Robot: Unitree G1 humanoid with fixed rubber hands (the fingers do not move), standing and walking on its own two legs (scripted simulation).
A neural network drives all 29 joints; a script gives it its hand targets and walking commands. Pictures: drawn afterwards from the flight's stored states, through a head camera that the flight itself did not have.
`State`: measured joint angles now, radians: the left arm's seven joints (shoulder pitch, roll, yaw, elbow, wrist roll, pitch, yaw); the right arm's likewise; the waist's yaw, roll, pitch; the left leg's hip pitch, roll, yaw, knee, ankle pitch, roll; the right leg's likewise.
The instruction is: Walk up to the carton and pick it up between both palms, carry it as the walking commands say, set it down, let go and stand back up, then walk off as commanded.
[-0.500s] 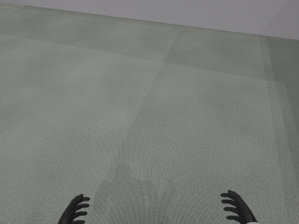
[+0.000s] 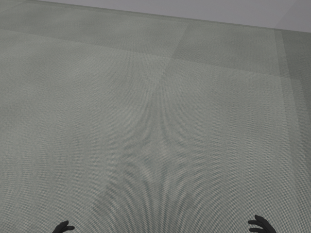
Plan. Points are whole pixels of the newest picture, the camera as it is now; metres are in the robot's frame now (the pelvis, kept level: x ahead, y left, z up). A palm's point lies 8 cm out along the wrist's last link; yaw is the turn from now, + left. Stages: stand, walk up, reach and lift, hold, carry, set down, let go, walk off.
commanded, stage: stand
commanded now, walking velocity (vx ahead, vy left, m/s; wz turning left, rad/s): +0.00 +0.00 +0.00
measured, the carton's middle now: out of the picture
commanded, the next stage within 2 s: walk up in 1.94 s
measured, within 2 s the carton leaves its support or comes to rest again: neither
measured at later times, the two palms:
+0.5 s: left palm out of the picture +0.10 +0.28 -0.09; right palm out of the picture +0.09 -0.28 -0.10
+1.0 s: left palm out of the picture +0.08 +0.30 -0.08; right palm out of the picture +0.08 -0.28 -0.09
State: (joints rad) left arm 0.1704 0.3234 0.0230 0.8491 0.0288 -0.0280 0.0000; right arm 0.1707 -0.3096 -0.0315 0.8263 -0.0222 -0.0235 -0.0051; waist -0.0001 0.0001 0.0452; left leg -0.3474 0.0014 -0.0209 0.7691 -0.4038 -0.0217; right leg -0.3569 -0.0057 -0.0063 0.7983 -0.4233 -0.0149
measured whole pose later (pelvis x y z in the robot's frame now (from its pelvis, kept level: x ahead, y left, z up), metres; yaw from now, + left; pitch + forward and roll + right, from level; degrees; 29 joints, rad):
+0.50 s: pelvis +0.00 +0.00 +0.02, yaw +0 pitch -2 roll +0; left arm 0.11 0.32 0.01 1.01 0.02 -0.03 0.00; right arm 0.14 -0.31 -0.02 1.00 -0.01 -0.02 -0.01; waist 0.00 0.01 0.05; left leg -0.24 0.01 -0.03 0.58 -0.31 -0.03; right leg -0.24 0.01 -0.01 0.61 -0.32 -0.02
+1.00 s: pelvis +0.00 +0.00 +0.04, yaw +0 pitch -3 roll +0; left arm 0.09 0.33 0.01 1.11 0.01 -0.03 0.00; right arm 0.10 -0.32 -0.02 1.09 -0.01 -0.03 0.00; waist 0.00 0.00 0.05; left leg -0.13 0.01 -0.03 0.38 -0.20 -0.02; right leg -0.13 0.00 -0.01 0.40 -0.21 -0.01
